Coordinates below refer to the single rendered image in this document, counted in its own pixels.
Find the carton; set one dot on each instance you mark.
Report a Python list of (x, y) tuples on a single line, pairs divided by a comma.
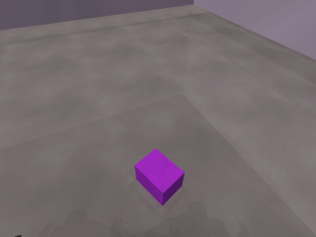
[(159, 175)]

